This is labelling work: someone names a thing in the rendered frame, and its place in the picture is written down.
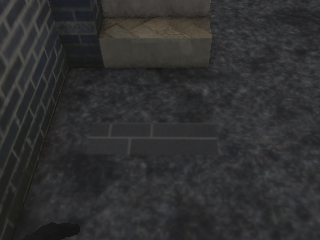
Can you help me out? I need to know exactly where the left robot hand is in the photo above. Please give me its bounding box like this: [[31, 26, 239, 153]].
[[22, 222, 81, 240]]

